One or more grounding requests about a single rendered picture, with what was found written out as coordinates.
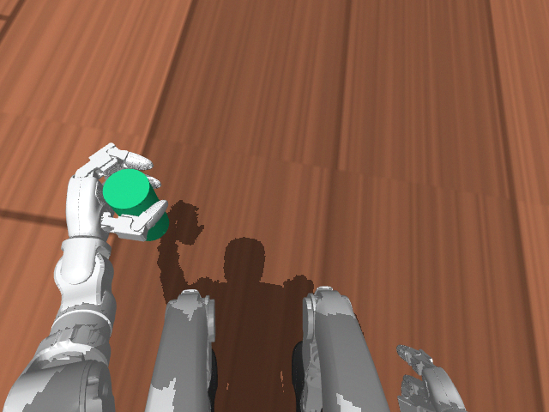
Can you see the left robot arm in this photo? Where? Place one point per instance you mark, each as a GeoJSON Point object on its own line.
{"type": "Point", "coordinates": [69, 371]}

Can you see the right robot hand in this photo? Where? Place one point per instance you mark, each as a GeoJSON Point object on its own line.
{"type": "Point", "coordinates": [435, 393]}

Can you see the left robot hand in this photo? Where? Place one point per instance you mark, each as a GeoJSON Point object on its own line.
{"type": "Point", "coordinates": [88, 213]}

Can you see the can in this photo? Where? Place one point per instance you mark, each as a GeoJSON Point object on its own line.
{"type": "Point", "coordinates": [129, 192]}

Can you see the right robot foot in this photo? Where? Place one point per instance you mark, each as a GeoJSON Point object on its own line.
{"type": "Point", "coordinates": [298, 376]}

